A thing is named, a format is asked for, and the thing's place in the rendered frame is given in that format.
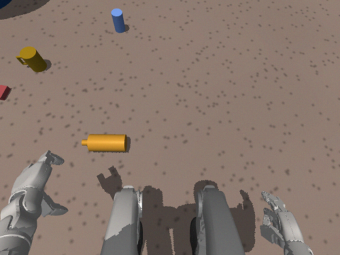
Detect right robot hand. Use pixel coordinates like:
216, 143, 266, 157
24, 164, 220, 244
260, 191, 304, 248

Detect right robot arm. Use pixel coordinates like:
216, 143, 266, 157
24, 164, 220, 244
284, 242, 313, 255

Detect left robot arm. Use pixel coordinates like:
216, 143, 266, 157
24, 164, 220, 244
0, 188, 43, 255

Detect left robot hand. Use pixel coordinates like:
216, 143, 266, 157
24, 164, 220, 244
11, 150, 68, 217

